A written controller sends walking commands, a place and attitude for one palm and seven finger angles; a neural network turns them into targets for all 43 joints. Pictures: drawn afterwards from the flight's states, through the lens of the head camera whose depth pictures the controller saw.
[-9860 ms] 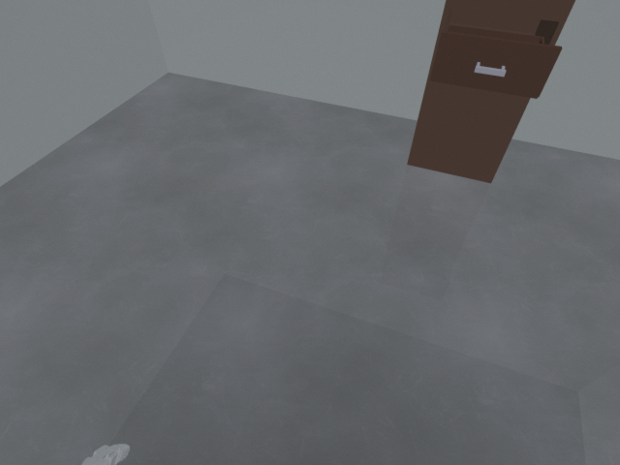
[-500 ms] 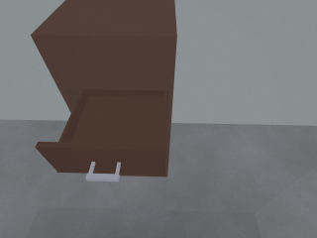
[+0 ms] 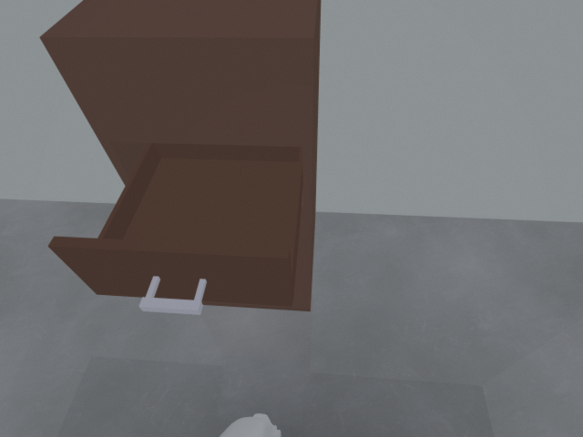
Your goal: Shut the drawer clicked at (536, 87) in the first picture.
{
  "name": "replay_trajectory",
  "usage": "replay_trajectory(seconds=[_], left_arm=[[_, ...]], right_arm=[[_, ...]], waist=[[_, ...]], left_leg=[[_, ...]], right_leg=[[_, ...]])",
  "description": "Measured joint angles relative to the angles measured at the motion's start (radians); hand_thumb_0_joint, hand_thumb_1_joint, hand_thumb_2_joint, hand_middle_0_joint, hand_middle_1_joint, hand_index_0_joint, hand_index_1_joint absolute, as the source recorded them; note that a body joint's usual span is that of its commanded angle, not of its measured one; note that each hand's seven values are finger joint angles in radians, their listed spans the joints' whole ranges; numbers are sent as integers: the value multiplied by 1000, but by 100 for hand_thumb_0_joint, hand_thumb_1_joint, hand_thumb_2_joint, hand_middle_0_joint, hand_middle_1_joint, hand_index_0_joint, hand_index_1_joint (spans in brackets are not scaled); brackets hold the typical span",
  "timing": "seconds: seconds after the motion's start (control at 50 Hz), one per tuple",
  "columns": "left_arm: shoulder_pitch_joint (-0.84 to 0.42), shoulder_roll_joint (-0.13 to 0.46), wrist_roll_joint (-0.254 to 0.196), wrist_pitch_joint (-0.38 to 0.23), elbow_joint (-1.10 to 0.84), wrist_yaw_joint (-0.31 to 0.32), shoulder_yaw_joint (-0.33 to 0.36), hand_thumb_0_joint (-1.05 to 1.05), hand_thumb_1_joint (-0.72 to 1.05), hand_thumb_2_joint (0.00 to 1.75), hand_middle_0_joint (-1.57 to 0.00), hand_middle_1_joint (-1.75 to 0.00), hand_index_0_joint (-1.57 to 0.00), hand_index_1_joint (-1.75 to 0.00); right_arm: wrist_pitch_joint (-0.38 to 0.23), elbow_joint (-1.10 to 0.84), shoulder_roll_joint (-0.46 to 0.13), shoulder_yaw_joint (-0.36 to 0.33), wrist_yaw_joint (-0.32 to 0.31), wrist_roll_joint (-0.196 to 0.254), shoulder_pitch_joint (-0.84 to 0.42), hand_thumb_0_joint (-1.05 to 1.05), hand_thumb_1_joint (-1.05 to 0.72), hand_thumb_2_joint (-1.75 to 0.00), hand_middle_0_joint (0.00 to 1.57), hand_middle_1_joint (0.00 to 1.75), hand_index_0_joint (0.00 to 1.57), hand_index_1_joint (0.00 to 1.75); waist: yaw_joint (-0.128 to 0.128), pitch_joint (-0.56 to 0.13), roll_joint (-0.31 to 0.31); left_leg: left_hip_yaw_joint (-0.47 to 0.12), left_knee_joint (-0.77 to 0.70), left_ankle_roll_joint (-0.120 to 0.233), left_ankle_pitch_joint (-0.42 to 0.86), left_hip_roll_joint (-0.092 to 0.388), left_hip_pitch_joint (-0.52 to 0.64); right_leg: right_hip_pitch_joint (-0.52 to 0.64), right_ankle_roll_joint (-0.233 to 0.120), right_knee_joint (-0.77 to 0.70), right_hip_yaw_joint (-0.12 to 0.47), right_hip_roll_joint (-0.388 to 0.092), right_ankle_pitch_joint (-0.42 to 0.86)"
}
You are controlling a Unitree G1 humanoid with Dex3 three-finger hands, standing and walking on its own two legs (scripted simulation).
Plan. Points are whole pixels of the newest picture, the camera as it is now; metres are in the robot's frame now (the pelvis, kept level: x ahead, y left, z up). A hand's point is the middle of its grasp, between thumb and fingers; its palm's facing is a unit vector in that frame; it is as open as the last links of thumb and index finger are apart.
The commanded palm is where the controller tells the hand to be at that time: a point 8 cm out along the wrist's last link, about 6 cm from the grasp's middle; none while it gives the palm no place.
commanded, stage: come to a stop and stand still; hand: left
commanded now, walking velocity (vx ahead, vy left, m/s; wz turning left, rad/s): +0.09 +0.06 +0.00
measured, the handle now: (174, 295) +0.34 +0.23 -0.07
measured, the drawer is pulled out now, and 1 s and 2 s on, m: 0.26 0.26 0.26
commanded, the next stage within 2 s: look again from close up in 0.66 s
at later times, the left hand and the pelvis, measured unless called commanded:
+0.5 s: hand out of the picture +0.09 +0.16 -0.13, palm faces -0.05 -0.97 -0.24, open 7.4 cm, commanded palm none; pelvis +0.02 -0.03 +0.03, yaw -3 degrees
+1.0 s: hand out of the picture +0.04 +0.17 -0.14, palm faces -0.03 -0.97 -0.24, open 7.4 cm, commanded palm none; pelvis +0.03 -0.01 +0.02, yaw -2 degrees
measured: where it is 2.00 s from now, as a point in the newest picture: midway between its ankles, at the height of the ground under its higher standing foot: outside the picture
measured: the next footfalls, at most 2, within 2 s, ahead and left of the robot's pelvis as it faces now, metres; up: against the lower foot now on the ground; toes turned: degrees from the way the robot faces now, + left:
right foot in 0.30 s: +0.06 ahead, -0.14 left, +0.00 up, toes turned -3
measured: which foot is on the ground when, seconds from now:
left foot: down 0.00-1.00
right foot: down 0.00-0.10, up 0.12-0.28, down 0.30-1.00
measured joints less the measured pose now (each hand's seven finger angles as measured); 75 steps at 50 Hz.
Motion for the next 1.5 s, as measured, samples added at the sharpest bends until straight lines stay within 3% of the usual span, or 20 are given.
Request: replay_trajectory(seconds=[0.04, 0.06, 0.1, 0.14, 0.18, 0.22, 0.26, 0.3, 0.42, 0.76, 0.88, 1.14, 1.4, 1.42, 1.44, 1.5], left_arm=[[40, -11, 2, 8, 33, -4, -3, 0, 90, 90, -19, -30, -20, -30], [59, -11, 1, 7, 42, -3, -3, 0, 90, 90, -19, -30, -20, -30], [70, -2, -5, 5, 56, -1, -2, 0, 90, 90, -20, -30, -20, -30], [49, 4, -21, 1, 69, 2, -4, 1, 90, 90, -20, -30, -20, -30], [19, 4, -30, 3, 69, 6, -10, 1, 90, 90, -20, -30, -20, -30], [-14, -1, -32, 3, 57, 5, -14, 1, 90, 90, -20, -30, -20, -30], [-40, -3, -30, -6, 38, 4, -17, 1, 90, 90, -20, -30, -20, -30], [-57, 5, -26, -21, 27, 7, -16, 1, 91, 90, -20, -30, -20, -30], [-65, -7, -20, -18, 41, -1, -27, 0, 91, 90, -20, -30, -20, -30], [-39, 0, -27, -33, 80, 4, -20, 0, 93, 90, -20, -30, -20, -30], [-6, -22, -24, -45, 113, 5, -36, 0, 91, 90, -20, -30, -20, -30], [1, -24, -25, -41, 136, 3, -27, 0, 90, 90, -19, -30, -20, -30], [-10, -36, -22, -51, 163, 11, -29, 0, 91, 90, -20, -30, -20, -30], [41, -32, -59, 16, 8, 19, -14, 1, 92, 90, -20, -30, -20, -30], [103, -21, -86, 38, -180, 27, 4, 2, 93, 90, -20, -30, -20, -30], [185, 4, -145, -35, -561, 77, 11, 3, 95, 90, -22, -32, -22, -32]], right_arm=[[-13, -2, -14, -1, 6, 2, 20, 1, -93, -90, 20, 30, 20, 30], [-21, 0, -14, 2, 8, 6, 29, 1, -93, -90, 20, 30, 20, 30], [-50, 6, -4, 13, 8, 9, 35, 1, -93, -90, 20, 30, 20, 30], [-74, 11, 9, 27, -1, 12, 38, 0, -92, -90, 20, 30, 20, 30], [-79, 20, 20, 40, -14, 16, 43, 0, -92, -90, 20, 30, 20, 30], [-70, 32, 29, 47, -18, 15, 41, 0, -91, -90, 20, 30, 20, 30], [-58, 41, 39, 53, -17, 17, 32, 0, -91, -90, 20, 30, 20, 30], [-49, 46, 52, 55, -14, 23, 23, 0, -91, -90, 20, 30, 20, 30], [-32, 65, 46, 43, -5, 22, 41, 0, -92, -90, 20, 30, 20, 30], [-68, 147, 89, 75, -8, 24, 119, 0, -91, -90, 20, 30, 20, 30], [-62, 99, 63, 66, -1, 11, 123, 0, -91, -90, 20, 30, 20, 30], [-75, 119, 43, 78, -8, 11, 99, 1, -92, -90, 20, 30, 20, 30], [-79, 156, 49, 80, -12, 18, 73, 0, -91, -90, 20, 30, 20, 30], [-84, 117, 48, 81, -17, 29, 86, 0, -91, -90, 20, 30, 20, 30], [-123, 76, 47, 82, -31, 38, 107, 1, -92, -90, 20, 30, 20, 30], [-248, -2, 25, 72, -60, 57, 135, 1, -92, -90, 20, 30, 20, 30]], waist=[[-6, -26, -4], [-4, -38, -18], [-2, -35, -63], [4, -11, -93], [6, 5, -95], [9, 18, -86], [13, 32, -83], [14, 39, -93], [-19, -5, -39], [-17, -15, -70], [-36, -12, -21], [-12, -35, -19], [-8, -28, -42], [-10, -26, -44], [-3, -24, -53], [-7, -58, -49]], left_leg=[[22, 5, -10, -17, 2, 55], [33, -61, -8, -2, 4, 105], [53, -173, 28, 15, -6, 178], [67, -214, 43, 32, -8, 214], [64, -267, 42, 62, -1, 246], [56, -313, 35, 92, 7, 267], [56, -327, 25, 105, 10, 271], [65, -305, 14, 95, 5, 262], [51, -337, -5, 105, 28, 277], [54, -415, -9, 140, 48, 325], [36, -294, 6, 83, 45, 249], [53, -333, 24, 84, 8, 298], [45, -356, 9, 89, 24, 318], [43, -342, 7, 82, 28, 309], [46, -340, 6, 80, 27, 309], [30, -316, 3, 74, 20, 283]], right_leg=[[32, 15, -29, 1, 0, 17], [44, 19, -41, 10, -2, 20], [40, 10, -19, 32, -10, 21], [5, -12, 77, 35, -3, 13], [-27, -19, 146, 15, 14, -37], [-36, -22, 106, -23, 15, -30], [-23, -22, -18, -51, 10, 72], [-6, -32, -127, -41, 4, 212], [15, -46, -164, -57, 27, 193], [70, -52, -266, -55, 49, 245], [26, -42, -197, -72, 44, 210], [47, -20, -179, -54, 7, 184], [73, -31, -213, -63, 24, 190], [68, -32, -208, -65, 28, 190], [62, -35, -195, -62, 27, 185], [39, -39, -162, -78, 19, 166]])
